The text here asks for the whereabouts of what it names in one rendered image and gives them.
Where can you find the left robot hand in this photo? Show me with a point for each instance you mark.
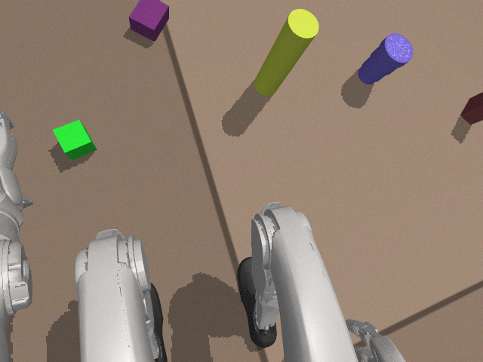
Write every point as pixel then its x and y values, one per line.
pixel 8 148

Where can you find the right robot hand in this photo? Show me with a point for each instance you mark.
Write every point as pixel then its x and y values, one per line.
pixel 382 348

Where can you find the left robot arm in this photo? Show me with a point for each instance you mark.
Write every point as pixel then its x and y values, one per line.
pixel 15 272

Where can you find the left robot foot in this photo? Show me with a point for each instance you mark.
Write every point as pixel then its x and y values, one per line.
pixel 158 322

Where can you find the right robot foot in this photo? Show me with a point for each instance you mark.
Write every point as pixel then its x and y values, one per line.
pixel 261 338

